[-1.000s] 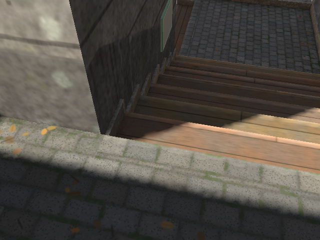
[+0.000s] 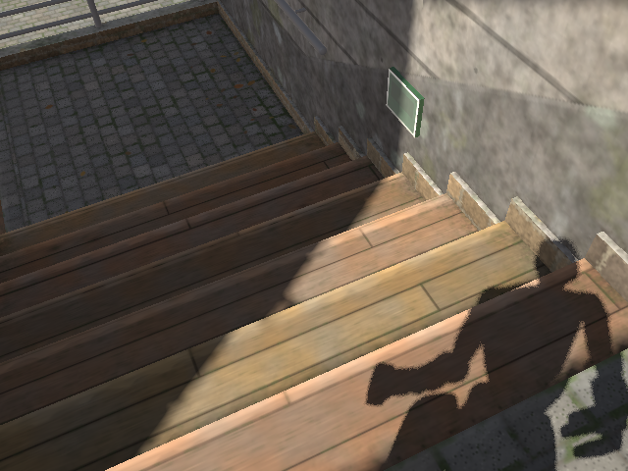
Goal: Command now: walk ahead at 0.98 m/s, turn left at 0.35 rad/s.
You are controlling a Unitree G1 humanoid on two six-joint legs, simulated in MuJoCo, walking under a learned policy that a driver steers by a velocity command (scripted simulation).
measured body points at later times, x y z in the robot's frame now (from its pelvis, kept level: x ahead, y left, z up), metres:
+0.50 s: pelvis +0.40 -0.01 -0.03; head +0.40 +0.01 +0.42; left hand +0.29 +0.26 -0.16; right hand +0.69 -0.19 -0.08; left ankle +0.47 +0.15 -0.68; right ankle +0.37 -0.17 -0.73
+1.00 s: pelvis +0.75 +0.17 -0.28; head +0.74 +0.17 +0.17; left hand +0.71 +0.47 -0.34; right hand +0.95 +0.03 -0.41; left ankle +0.56 +0.12 -0.89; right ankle +0.94 +0.17 -0.99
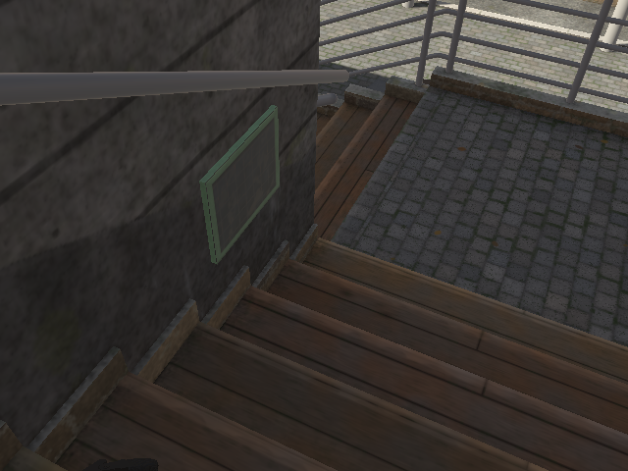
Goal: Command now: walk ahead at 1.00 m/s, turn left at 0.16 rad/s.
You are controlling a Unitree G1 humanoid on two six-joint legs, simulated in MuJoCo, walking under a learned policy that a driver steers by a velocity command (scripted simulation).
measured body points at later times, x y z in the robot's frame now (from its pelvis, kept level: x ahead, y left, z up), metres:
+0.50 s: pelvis +0.39 -0.02 -0.18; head +0.38 -0.01 +0.27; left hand +0.39 +0.24 -0.32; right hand +0.62 -0.28 -0.18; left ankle +0.54 +0.09 -0.92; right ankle +0.11 -0.13 -0.74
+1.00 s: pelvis +0.74 -0.16 -0.37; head +0.73 -0.17 +0.08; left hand +1.04 -0.11 -0.45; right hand +0.51 -0.28 -0.51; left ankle +0.61 +0.07 -0.83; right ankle +0.76 -0.24 -1.08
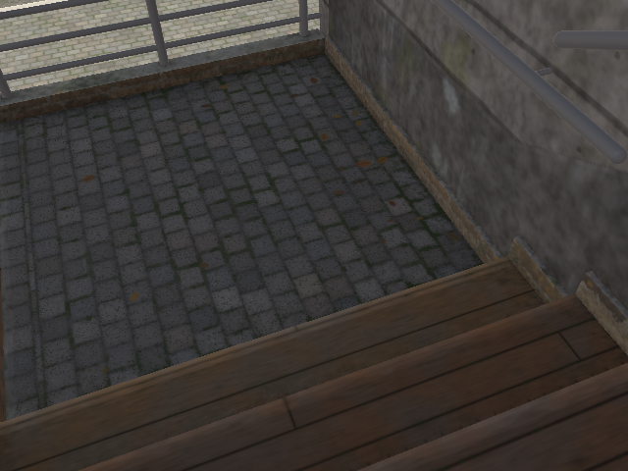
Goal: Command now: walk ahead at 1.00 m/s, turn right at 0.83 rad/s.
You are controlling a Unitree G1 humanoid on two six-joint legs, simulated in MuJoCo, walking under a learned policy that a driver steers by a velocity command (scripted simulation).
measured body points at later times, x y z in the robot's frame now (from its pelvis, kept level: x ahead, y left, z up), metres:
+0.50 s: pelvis +0.41 +0.10 -0.22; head +0.41 +0.08 +0.23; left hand +0.67 +0.30 -0.25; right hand +0.27 -0.10 -0.36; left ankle +0.34 +0.17 -0.90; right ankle +0.47 -0.06 -0.80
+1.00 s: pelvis +0.84 +0.15 -0.39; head +0.83 +0.16 +0.06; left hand +0.59 +0.30 -0.52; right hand +1.15 +0.03 -0.46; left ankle +0.95 +0.39 -1.05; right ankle +0.75 -0.03 -1.07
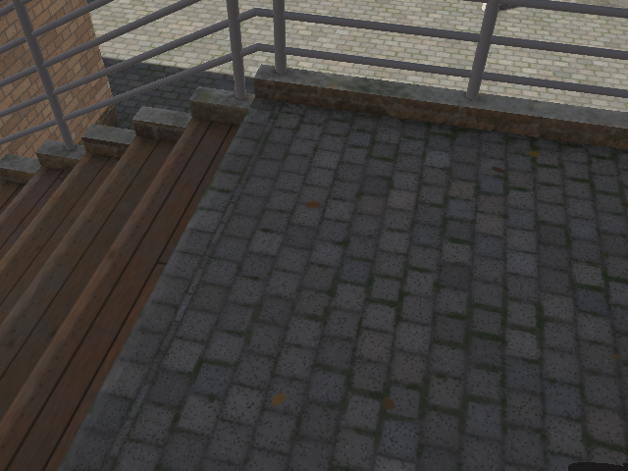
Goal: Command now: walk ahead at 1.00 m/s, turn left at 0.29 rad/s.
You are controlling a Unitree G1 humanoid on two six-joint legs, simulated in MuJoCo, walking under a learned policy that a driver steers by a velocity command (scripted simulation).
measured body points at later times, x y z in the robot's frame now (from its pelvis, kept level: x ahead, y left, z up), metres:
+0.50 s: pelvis +0.48 -0.01 -0.22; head +0.49 -0.02 +0.23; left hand +0.71 +0.23 -0.29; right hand +0.40 -0.26 -0.36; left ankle +0.21 +0.12 -0.82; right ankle +0.65 -0.13 -0.95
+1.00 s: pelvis +0.96 +0.02 -0.29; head +0.99 +0.03 +0.16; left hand +0.95 +0.28 -0.43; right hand +1.18 -0.22 -0.36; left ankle +1.06 +0.13 -1.00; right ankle +0.74 -0.12 -0.89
